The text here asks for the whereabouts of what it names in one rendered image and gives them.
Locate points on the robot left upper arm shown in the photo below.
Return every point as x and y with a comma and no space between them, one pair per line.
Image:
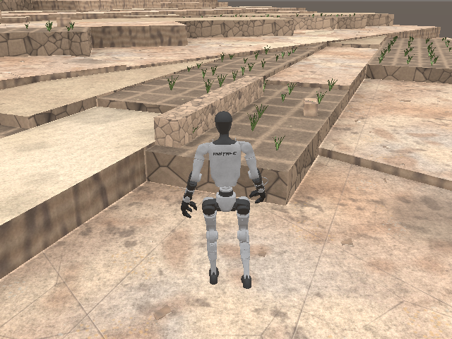
198,161

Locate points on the robot right hand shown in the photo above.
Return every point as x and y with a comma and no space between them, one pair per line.
256,193

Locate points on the robot left hand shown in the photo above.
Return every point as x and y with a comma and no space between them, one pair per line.
185,207

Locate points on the robot right upper arm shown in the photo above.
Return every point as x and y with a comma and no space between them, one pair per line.
250,159

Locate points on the right robot foot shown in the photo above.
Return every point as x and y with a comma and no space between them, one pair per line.
246,282

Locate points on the right robot forearm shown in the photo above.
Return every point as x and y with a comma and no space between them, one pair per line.
258,183

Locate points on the robot left shin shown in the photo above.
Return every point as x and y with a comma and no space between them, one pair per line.
212,253

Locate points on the left robot forearm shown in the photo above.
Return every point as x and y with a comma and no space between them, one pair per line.
190,188

